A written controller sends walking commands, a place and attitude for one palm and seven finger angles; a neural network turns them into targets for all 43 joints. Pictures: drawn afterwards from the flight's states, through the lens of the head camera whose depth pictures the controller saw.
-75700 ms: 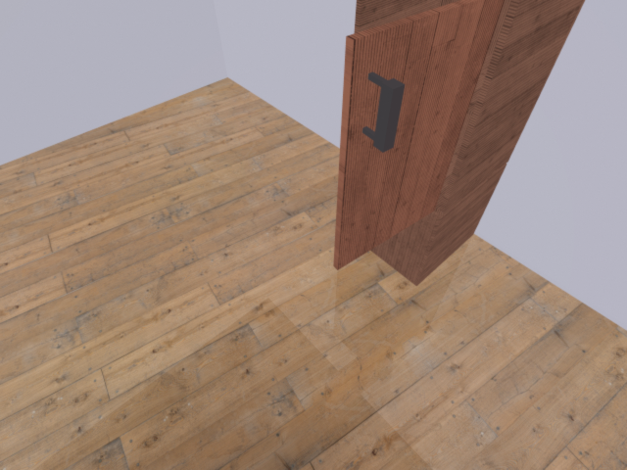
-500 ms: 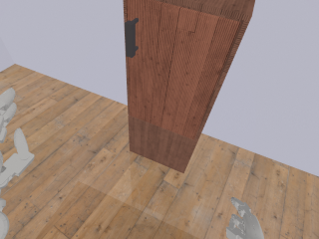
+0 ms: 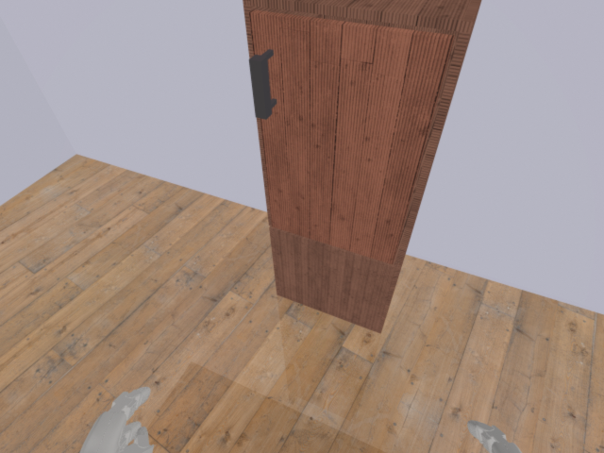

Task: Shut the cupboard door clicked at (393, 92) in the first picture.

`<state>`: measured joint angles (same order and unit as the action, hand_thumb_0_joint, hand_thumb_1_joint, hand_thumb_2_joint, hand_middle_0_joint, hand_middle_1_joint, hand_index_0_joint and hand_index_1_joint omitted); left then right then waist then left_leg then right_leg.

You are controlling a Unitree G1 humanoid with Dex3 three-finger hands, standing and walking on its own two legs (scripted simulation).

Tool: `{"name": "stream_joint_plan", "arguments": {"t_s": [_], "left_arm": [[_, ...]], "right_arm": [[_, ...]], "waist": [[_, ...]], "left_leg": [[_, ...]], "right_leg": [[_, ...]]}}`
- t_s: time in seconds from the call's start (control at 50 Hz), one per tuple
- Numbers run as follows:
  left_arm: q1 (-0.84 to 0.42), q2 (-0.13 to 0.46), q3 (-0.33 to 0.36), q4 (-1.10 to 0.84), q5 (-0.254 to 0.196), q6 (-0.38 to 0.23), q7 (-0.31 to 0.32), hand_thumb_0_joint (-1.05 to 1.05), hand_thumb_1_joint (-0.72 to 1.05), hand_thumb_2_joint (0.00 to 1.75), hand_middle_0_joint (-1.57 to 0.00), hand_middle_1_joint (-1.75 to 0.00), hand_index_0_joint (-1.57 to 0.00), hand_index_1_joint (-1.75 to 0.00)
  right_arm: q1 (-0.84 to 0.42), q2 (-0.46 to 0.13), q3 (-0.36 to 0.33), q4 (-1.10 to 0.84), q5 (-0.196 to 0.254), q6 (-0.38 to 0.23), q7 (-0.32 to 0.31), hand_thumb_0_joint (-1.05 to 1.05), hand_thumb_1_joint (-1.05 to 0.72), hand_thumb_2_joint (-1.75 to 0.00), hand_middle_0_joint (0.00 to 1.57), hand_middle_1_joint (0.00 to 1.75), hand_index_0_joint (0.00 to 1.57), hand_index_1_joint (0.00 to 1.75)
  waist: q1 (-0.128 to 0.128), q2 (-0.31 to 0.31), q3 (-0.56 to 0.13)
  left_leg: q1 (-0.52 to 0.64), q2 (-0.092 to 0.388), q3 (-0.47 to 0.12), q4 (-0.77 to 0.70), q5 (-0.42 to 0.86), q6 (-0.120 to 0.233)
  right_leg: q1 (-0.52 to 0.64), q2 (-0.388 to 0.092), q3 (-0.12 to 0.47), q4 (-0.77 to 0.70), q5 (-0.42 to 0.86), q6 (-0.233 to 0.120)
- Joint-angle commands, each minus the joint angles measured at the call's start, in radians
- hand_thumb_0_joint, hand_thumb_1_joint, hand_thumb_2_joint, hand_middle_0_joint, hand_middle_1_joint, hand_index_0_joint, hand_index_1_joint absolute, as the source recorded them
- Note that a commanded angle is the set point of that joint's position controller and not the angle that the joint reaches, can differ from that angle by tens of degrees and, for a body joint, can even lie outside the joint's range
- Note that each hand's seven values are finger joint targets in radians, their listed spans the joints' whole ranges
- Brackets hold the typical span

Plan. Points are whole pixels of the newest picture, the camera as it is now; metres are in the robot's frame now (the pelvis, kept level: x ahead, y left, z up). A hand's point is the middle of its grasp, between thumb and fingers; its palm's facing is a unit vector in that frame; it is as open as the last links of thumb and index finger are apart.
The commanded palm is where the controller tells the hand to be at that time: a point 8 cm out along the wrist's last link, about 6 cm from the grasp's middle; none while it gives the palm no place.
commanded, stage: let the arm hang, fingers relaxed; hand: left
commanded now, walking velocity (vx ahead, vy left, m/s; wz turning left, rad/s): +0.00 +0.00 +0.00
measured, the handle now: (266, 83) +0.77 +0.10 +0.14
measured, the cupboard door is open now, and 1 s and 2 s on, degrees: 0 0 0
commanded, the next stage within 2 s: look to check the result in 0.92 s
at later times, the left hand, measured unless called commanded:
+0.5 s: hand out of the picture -0.13 +0.16 -0.16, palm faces +0.08 -0.97 -0.22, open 7.4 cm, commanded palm none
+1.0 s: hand out of the picture -0.02 +0.13 -0.17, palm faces +0.10 -0.98 -0.15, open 7.4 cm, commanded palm none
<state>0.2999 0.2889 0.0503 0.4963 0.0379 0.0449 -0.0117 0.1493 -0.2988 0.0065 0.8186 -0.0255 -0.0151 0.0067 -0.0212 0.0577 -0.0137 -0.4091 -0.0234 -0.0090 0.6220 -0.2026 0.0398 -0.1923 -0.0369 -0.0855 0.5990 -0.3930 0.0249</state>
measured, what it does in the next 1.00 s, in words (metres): stands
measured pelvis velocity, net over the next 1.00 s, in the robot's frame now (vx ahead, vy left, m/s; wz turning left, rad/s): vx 0.02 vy -0.02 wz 0.04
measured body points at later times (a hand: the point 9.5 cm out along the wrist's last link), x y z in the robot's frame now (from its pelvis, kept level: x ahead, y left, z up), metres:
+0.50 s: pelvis +0.00 -0.01 +0.01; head -0.01 -0.02 +0.46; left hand -0.13 +0.21 -0.14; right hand -0.02 -0.21 -0.16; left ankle +0.08 +0.09 -0.72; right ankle -0.05 -0.13 -0.72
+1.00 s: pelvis +0.02 -0.02 +0.01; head +0.02 -0.02 +0.46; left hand -0.02 +0.18 -0.15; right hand +0.01 -0.23 -0.15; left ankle +0.08 +0.09 -0.72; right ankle -0.05 -0.13 -0.72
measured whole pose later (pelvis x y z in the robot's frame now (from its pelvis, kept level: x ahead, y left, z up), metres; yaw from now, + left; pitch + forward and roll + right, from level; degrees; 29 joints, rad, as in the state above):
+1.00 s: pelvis +0.02 -0.02 +0.01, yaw +2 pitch -2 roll +0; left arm 0.34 0.10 0.02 1.15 0.02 0.00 0.03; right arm 0.31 -0.12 0.00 1.13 -0.02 0.02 -0.04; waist -0.01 0.00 0.03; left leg -0.30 -0.03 -0.05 0.50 -0.17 0.01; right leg -0.06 -0.02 -0.12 0.46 -0.36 -0.01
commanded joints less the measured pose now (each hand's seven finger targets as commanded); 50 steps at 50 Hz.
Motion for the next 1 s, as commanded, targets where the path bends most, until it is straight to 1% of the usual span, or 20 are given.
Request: {"name": "stream_joint_plan", "arguments": {"t_s": [0.0,0.04,0.06,0.1,0.12,0.16,0.18,0.24,0.28,0.34,0.38,0.44,0.48,0.52,0.56,0.6,0.7,0.74,0.88,0.98], "left_arm": [[-0.001,0.110,0.014,0.117,-0.011,-0.029,0.016,0.00,0.90,0.90,-0.20,-0.30,-0.20,-0.30],[-0.038,0.101,0.002,0.202,-0.016,-0.024,0.023,0.00,0.90,0.90,-0.20,-0.30,-0.20,-0.30],[-0.040,0.088,-0.002,0.242,-0.017,-0.023,0.025,0.00,0.90,0.90,-0.20,-0.30,-0.20,-0.30],[0.023,0.060,-0.005,0.334,-0.021,-0.024,0.027,0.00,0.90,0.90,-0.20,-0.30,-0.20,-0.30],[0.065,0.045,-0.004,0.381,-0.024,-0.022,0.027,0.00,0.90,0.90,-0.20,-0.30,-0.20,-0.30],[0.144,0.014,-0.004,0.467,-0.025,-0.023,0.026,0.00,0.90,0.90,-0.20,-0.30,-0.20,-0.30],[0.165,0.010,-0.005,0.494,-0.021,-0.025,0.026,0.00,0.90,0.90,-0.20,-0.30,-0.20,-0.30],[0.211,-0.035,-0.010,0.573,-0.020,-0.030,0.027,0.00,0.90,0.90,-0.20,-0.30,-0.20,-0.30],[0.233,-0.037,-0.011,0.603,-0.020,-0.038,0.029,0.00,0.90,0.90,-0.20,-0.30,-0.20,-0.30],[0.210,-0.056,-0.016,0.631,-0.023,-0.044,0.036,0.00,0.90,0.90,-0.20,-0.30,-0.20,-0.30],[0.182,-0.046,-0.017,0.635,-0.024,-0.043,0.040,0.00,0.90,0.90,-0.20,-0.30,-0.20,-0.30],[0.148,-0.071,-0.023,0.642,-0.024,-0.040,0.048,0.00,0.90,0.90,-0.20,-0.30,-0.20,-0.30],[0.156,-0.066,-0.026,0.650,-0.023,-0.036,0.049,0.00,0.90,0.90,-0.20,-0.30,-0.20,-0.30],[0.182,-0.084,-0.023,0.665,-0.026,-0.031,0.049,0.00,0.90,0.90,-0.20,-0.30,-0.20,-0.30],[0.236,-0.099,-0.022,0.678,-0.025,-0.028,0.049,0.00,0.90,0.90,-0.20,-0.30,-0.20,-0.30],[0.263,-0.101,-0.018,0.687,-0.024,-0.029,0.048,0.00,0.90,0.90,-0.20,-0.30,-0.20,-0.30],[0.237,-0.094,-0.008,0.666,-0.024,-0.041,0.049,0.00,0.90,0.90,-0.20,-0.30,-0.20,-0.30],[0.215,-0.098,-0.007,0.659,-0.025,-0.046,0.050,0.00,0.90,0.90,-0.20,-0.30,-0.20,-0.30],[0.181,-0.090,-0.004,0.648,-0.026,-0.048,0.054,0.00,0.90,0.90,-0.20,-0.30,-0.20,-0.30],[0.177,-0.091,-0.007,0.655,-0.028,-0.046,0.053,0.00,0.90,0.90,-0.20,-0.30,-0.20,-0.30]], "right_arm": [[0.019,-0.067,-0.025,-0.039,-0.005,0.004,-0.010,0.00,-0.90,-0.90,0.20,0.30,0.20,0.30],[0.051,-0.044,-0.026,0.004,-0.005,0.022,-0.014,0.00,-0.90,-0.90,0.20,0.30,0.20,0.30],[0.073,-0.036,-0.024,0.024,-0.006,0.025,-0.017,0.00,-0.90,-0.90,0.20,0.30,0.20,0.30],[0.087,-0.035,-0.022,0.055,-0.004,0.021,-0.022,0.00,-0.90,-0.90,0.20,0.30,0.20,0.30],[0.090,-0.041,-0.021,0.071,-0.003,0.019,-0.029,0.00,-0.90,-0.90,0.20,0.30,0.20,0.30],[0.088,-0.040,-0.025,0.095,0.000,0.020,-0.039,0.00,-0.90,-0.90,0.20,0.30,0.20,0.30],[0.100,-0.043,-0.027,0.105,0.004,0.022,-0.043,0.00,-0.90,-0.90,0.20,0.30,0.20,0.30],[0.144,-0.016,-0.032,0.147,0.006,0.027,-0.049,0.00,-0.90,-0.90,0.20,0.30,0.20,0.30],[0.169,-0.007,-0.034,0.170,0.011,0.029,-0.050,0.00,-0.90,-0.90,0.20,0.30,0.20,0.30],[0.219,0.040,-0.032,0.212,0.009,0.038,-0.047,0.00,-0.90,-0.90,0.20,0.30,0.20,0.30],[0.247,0.055,-0.033,0.236,0.011,0.047,-0.043,0.00,-0.90,-0.90,0.20,0.30,0.20,0.30],[0.268,0.090,-0.028,0.265,0.007,0.052,-0.042,0.00,-0.90,-0.90,0.20,0.30,0.20,0.30],[0.272,0.089,-0.023,0.275,0.008,0.051,-0.043,0.00,-0.90,-0.90,0.20,0.30,0.20,0.30],[0.274,0.091,-0.019,0.281,0.002,0.042,-0.049,0.00,-0.90,-0.90,0.20,0.30,0.20,0.30],[0.241,0.077,-0.019,0.275,0.002,0.032,-0.056,0.00,-0.90,-0.90,0.20,0.30,0.20,0.30],[0.220,0.074,-0.020,0.269,0.004,0.028,-0.057,0.00,-0.90,-0.90,0.20,0.30,0.20,0.30],[0.231,0.088,-0.026,0.272,0.005,0.022,-0.052,0.00,-0.90,-0.90,0.20,0.30,0.20,0.30],[0.233,0.098,-0.025,0.273,0.004,0.021,-0.051,0.00,-0.90,-0.90,0.20,0.30,0.20,0.30],[0.222,0.098,-0.019,0.281,0.009,0.017,-0.054,0.00,-0.90,-0.90,0.20,0.30,0.20,0.30],[0.207,0.094,-0.017,0.284,0.010,0.021,-0.056,0.00,-0.90,-0.90,0.20,0.30,0.20,0.30]], "waist": [[0.001,-0.218,0.024],[-0.018,-0.109,0.062],[-0.025,-0.024,0.074],[-0.004,0.126,0.082],[0.013,0.197,0.085],[0.041,0.268,0.069],[0.046,0.210,0.069],[0.040,0.119,0.051],[0.036,0.001,0.044],[0.004,-0.142,0.080],[-0.015,-0.187,0.112],[-0.030,-0.191,0.187],[-0.026,-0.120,0.233],[-0.010,-0.028,0.258],[0.027,0.021,0.246],[0.046,0.009,0.205],[0.034,-0.046,0.099],[0.026,-0.060,0.090],[0.022,-0.051,0.124],[0.020,-0.058,0.150]], "left_leg": [[0.126,0.043,-0.090,-0.038,0.019,-0.010],[0.177,0.037,-0.062,-0.003,0.005,-0.020],[0.179,0.049,-0.079,-0.036,0.002,-0.018],[0.102,0.080,-0.167,-0.179,-0.030,0.000],[0.044,0.093,-0.212,-0.258,-0.110,0.009],[-0.008,0.106,-0.263,-0.354,-0.237,0.023],[-0.002,0.111,-0.272,-0.362,-0.237,0.027],[0.029,0.101,-0.251,-0.371,-0.272,0.021],[0.079,0.087,-0.215,-0.326,-0.190,0.014],[0.170,0.050,-0.129,-0.203,-0.081,-0.006],[0.231,0.039,-0.089,-0.117,-0.041,-0.015],[0.226,0.048,-0.064,-0.072,-0.034,-0.016],[0.191,0.060,-0.082,-0.120,-0.050,-0.010],[0.094,0.086,-0.164,-0.241,-0.116,0.009],[-0.003,0.108,-0.230,-0.345,-0.215,0.027],[-0.019,0.109,-0.231,-0.362,-0.204,0.033],[0.078,0.075,-0.157,-0.282,-0.053,0.013],[0.122,0.063,-0.129,-0.232,0.028,0.007],[0.144,0.076,-0.125,-0.184,0.187,0.008],[0.146,0.074,-0.117,-0.172,0.170,0.004]], "right_leg": [[-0.147,-0.135,0.130,-0.251,-0.097,-0.112],[-0.216,-0.153,0.137,-0.275,-0.124,-0.129],[-0.215,-0.135,0.122,-0.256,-0.134,-0.123],[-0.110,-0.064,0.079,-0.196,-0.085,-0.083],[-0.037,-0.037,0.062,-0.167,-0.055,-0.072],[0.056,-0.012,0.047,-0.141,-0.006,-0.066],[0.071,-0.006,0.048,-0.154,0.005,-0.067],[0.074,-0.015,0.051,-0.193,0.000,-0.071],[0.052,-0.032,0.065,-0.242,-0.001,-0.076],[-0.079,-0.091,0.094,-0.324,-0.091,-0.093],[-0.185,-0.120,0.104,-0.364,-0.160,-0.109],[-0.261,-0.133,0.102,-0.368,-0.198,-0.117],[-0.267,-0.106,0.085,-0.331,-0.210,-0.106],[-0.175,-0.050,0.060,-0.251,-0.143,-0.085],[-0.051,-0.024,0.049,-0.199,-0.043,-0.067],[0.018,-0.027,0.051,-0.200,0.004,-0.064],[0.030,-0.051,0.055,-0.231,0.028,-0.072],[0.005,-0.069,0.058,-0.249,0.043,-0.077],[0.005,-0.075,0.044,-0.261,0.129,-0.072],[-0.002,-0.081,0.046,-0.280,0.118,-0.075]]}}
